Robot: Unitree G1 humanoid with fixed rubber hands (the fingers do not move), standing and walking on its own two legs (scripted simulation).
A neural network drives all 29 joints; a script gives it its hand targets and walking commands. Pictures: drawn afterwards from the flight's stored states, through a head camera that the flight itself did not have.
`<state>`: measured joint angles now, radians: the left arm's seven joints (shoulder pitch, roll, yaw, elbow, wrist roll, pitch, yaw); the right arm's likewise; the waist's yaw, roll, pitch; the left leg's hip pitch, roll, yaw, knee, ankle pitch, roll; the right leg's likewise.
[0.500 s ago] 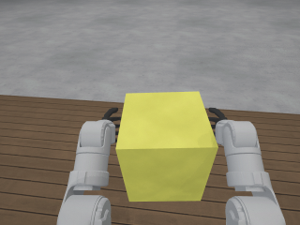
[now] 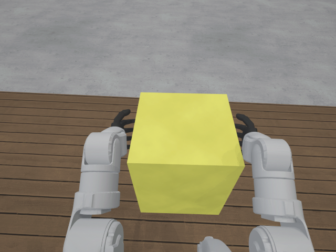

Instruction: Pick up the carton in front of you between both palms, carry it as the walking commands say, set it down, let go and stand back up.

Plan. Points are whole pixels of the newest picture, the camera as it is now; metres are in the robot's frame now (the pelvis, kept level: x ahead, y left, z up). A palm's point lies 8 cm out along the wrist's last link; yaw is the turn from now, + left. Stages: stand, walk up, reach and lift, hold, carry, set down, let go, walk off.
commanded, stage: carry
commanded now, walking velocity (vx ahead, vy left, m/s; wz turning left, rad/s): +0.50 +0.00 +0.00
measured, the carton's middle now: (181, 156) +0.35 -0.01 +0.01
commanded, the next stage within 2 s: none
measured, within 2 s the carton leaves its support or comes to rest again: neither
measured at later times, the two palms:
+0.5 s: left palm (131, 81) +0.62 +0.13 +0.04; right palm (219, 76) +0.65 -0.16 +0.03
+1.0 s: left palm (130, 40) +0.94 +0.17 +0.00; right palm (199, 41) +0.93 -0.13 +0.00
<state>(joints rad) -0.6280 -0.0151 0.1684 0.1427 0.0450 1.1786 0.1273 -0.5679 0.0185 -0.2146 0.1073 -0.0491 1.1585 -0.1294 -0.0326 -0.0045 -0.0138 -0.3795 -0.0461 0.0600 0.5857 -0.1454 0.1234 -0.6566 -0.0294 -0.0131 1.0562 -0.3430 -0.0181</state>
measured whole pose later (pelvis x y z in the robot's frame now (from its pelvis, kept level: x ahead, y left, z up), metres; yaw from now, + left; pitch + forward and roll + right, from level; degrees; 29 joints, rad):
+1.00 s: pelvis +0.58 +0.02 -0.10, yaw +1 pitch +4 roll -1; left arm -0.67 0.01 0.18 0.19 0.03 1.20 0.13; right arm -0.63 0.01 -0.21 0.14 -0.05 1.20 -0.12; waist -0.02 0.00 -0.05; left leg -0.46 -0.06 0.10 0.61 -0.08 0.15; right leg -0.52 0.03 -0.01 1.26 -0.47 -0.04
